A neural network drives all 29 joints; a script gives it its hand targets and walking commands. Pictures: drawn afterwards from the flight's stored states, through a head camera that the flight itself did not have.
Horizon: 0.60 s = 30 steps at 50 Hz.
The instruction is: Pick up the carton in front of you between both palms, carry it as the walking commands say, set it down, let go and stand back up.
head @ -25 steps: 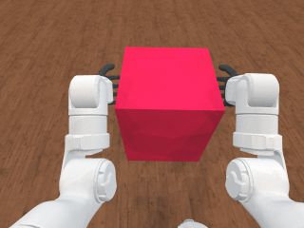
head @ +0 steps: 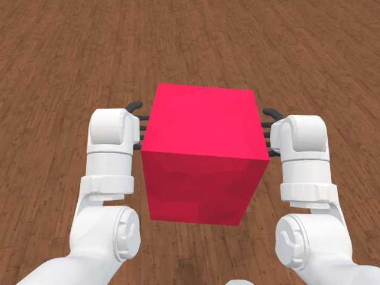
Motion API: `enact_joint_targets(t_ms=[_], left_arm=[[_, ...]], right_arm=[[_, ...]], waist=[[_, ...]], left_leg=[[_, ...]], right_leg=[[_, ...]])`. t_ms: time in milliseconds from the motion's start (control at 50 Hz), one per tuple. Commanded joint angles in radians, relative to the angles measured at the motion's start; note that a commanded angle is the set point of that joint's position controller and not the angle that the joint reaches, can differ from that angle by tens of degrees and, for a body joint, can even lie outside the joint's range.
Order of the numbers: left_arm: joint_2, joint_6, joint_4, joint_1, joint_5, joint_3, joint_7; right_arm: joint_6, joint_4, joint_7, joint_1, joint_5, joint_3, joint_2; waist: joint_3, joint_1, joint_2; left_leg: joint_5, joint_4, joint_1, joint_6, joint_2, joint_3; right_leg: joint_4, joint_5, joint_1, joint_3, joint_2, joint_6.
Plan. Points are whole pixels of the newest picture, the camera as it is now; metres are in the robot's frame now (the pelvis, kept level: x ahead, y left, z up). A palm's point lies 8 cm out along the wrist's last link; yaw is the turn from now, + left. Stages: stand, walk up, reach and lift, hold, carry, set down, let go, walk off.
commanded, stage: carry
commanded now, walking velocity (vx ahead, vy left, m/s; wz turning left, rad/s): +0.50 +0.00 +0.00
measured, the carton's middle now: (199, 157) +0.38 -0.01 +0.04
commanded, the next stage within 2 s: none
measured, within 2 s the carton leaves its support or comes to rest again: neither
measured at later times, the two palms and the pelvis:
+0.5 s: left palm (149, 83) +0.59 +0.12 +0.09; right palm (254, 84) +0.60 -0.17 +0.07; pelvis +0.30 -0.04 +0.01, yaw +2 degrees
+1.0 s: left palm (142, 32) +0.87 +0.17 +0.09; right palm (226, 35) +0.85 -0.12 +0.09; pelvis +0.59 +0.03 +0.01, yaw -2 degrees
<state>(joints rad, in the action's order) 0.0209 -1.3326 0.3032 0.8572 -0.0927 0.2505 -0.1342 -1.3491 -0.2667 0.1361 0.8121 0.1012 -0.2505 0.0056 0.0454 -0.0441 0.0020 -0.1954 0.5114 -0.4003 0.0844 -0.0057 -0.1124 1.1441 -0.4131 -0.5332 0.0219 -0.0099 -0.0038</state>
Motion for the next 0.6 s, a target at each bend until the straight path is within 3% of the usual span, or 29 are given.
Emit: enact_joint_targets(t_ms=[0, 60, 120, 200, 240, 260, 280, 300, 320, 340, 360, 380, 400, 420, 480, 520, 580], left_arm=[[-1.225, 0.053, -0.185, 0.748, 0.45, -0.491, 0.208], [-1.212, 0.072, -0.253, 0.712, 0.432, -0.523, 0.179], [-1.216, 0.073, -0.255, 0.601, 0.404, -0.554, 0.172], [-1.247, 0.066, -0.255, 0.441, 0.389, -0.601, 0.204], [-1.269, 0.062, -0.254, 0.352, 0.395, -0.634, 0.23], [-1.28, 0.064, -0.258, 0.313, 0.393, -0.648, 0.243], [-1.285, 0.067, -0.255, 0.263, 0.388, -0.654, 0.256], [-1.283, 0.07, -0.257, 0.208, 0.386, -0.653, 0.27], [-1.247, 0.082, -0.254, 0.2, 0.363, -0.661, 0.273], [-1.265, 0.091, -0.27, 0.138, 0.375, -0.676, 0.28], [-1.282, 0.099, -0.327, 0.132, 0.382, -0.694, 0.285], [-1.293, 0.107, -0.391, 0.137, 0.392, -0.716, 0.289], [-1.304, 0.113, -0.454, 0.147, 0.403, -0.743, 0.293], [-1.305, 0.119, -0.503, 0.143, 0.413, -0.768, 0.295], [-1.298, 0.121, -0.589, 0.052, 0.437, -0.817, 0.311], [-1.273, 0.12, -0.615, -0.038, 0.446, -0.819, 0.324], [-1.202, 0.104, -0.645, -0.119, 0.443, -0.812, 0.322]], right_arm=[[0.076, 0.272, -0.266, 0.957, -0.559, 0.521, 1.207], [0.092, 0.337, -0.269, 0.939, -0.581, 0.557, 1.203], [0.097, 0.346, -0.269, 0.843, -0.568, 0.592, 1.208], [0.103, 0.39, -0.269, 0.705, -0.504, 0.607, 1.181], [0.098, 0.39, -0.265, 0.586, -0.458, 0.625, 1.174], [0.097, 0.389, -0.266, 0.526, -0.44, 0.635, 1.171], [0.095, 0.388, -0.271, 0.479, -0.428, 0.652, 1.174], [0.095, 0.388, -0.277, 0.452, -0.427, 0.667, 1.162], [0.091, 0.392, -0.285, 0.425, -0.432, 0.682, 1.213], [0.098, 0.414, -0.29, 0.391, -0.423, 0.694, 1.195], [0.107, 0.423, -0.293, 0.373, -0.423, 0.718, 1.213], [0.119, 0.446, -0.294, 0.345, -0.428, 0.734, 1.227], [0.13, 0.474, -0.293, 0.315, -0.431, 0.752, 1.237], [0.14, 0.508, -0.289, 0.288, -0.436, 0.774, 1.244], [0.164, 0.613, -0.269, 0.193, -0.425, 0.817, 1.222], [0.164, 0.695, -0.253, 0.137, -0.404, 0.839, 1.178], [0.141, 0.723, -0.251, 0.047, -0.403, 0.84, 1.149]], waist=[[0.523, -0.007, -0.132], [0.527, -0.014, -0.141], [0.512, -0.01, -0.137], [0.467, 0.001, -0.138], [0.482, 0.019, -0.156], [0.507, 0.039, -0.137], [0.53, 0.052, -0.106], [0.596, 0.071, 0.002], [0.662, 0.077, 0.273], [0.619, 0.078, 0.282], [0.576, 0.078, 0.206], [0.543, 0.075, 0.09], [0.498, 0.073, 0.057], [0.487, 0.071, 0.071], [0.477, 0.069, 0.11], [0.442, 0.067, 0.135], [0.379, 0.067, 0.152]], left_leg=[[0.357, -0.145, 0.566, 0.096, 0.274, 0.352], [0.408, -0.151, 0.606, 0.112, 0.263, 0.291], [0.527, -0.142, 0.635, 0.092, 0.241, 0.217], [0.714, -0.115, 0.653, 0.043, 0.201, 0.095], [0.854, -0.023, 0.636, 0.0, 0.181, 0.039], [0.836, 0.082, 0.56, -0.034, 0.163, -0.004], [0.673, 0.178, 0.41, -0.066, 0.149, -0.003], [0.315, 0.33, 0.232, -0.079, 0.125, -0.009], [-0.139, 0.545, -0.141, -0.112, 0.013, 0.033], [-0.332, 0.681, -0.301, -0.105, -0.02, 0.082], [-0.305, 0.687, -0.352, -0.086, 0.02, 0.112], [-0.241, 0.629, -0.352, -0.087, 0.051, 0.118], [-0.197, 0.537, -0.334, -0.094, 0.076, 0.113], [-0.177, 0.452, -0.281, -0.104, 0.082, 0.105], [-0.164, 0.335, -0.216, -0.117, 0.061, 0.043], [-0.084, 0.239, -0.222, -0.118, 0.072, 0.017], [0.067, 0.114, -0.174, -0.111, 0.074, -0.014]], right_leg=[[-0.076, 0.051, -0.193, -0.013, -0.032, 0.006], [-0.195, 0.114, -0.23, 0.013, -0.039, 0.012], [-0.36, 0.243, -0.196, 0.043, -0.034, 0.014], [-0.633, 0.408, -0.051, 0.124, 0.012, 0.004], [-0.778, 0.474, 0.146, 0.181, 0.048, -0.01], [-0.855, 0.53, 0.332, 0.204, 0.051, -0.023], [-0.834, 0.517, 0.528, 0.144, -0.019, -0.037], [-0.707, 0.718, 0.734, -0.081, -0.21, -0.061], [-0.693, 0.754, 1.046, -0.4, -0.391, -0.229], [-0.749, 0.714, 1.056, -0.473, -0.401, -0.255], [-0.755, 0.719, 1.014, -0.396, -0.366, -0.223], [-0.775, 0.707, 0.953, -0.335, -0.349, -0.187], [-0.812, 0.689, 0.876, -0.276, -0.336, -0.166], [-0.847, 0.641, 0.813, -0.231, -0.319, -0.148], [-0.878, 0.582, 0.736, -0.134, -0.288, -0.158], [-0.894, 0.561, 0.717, -0.082, -0.269, -0.151], [-0.923, 0.56, 0.657, -0.019, -0.245, -0.129]])
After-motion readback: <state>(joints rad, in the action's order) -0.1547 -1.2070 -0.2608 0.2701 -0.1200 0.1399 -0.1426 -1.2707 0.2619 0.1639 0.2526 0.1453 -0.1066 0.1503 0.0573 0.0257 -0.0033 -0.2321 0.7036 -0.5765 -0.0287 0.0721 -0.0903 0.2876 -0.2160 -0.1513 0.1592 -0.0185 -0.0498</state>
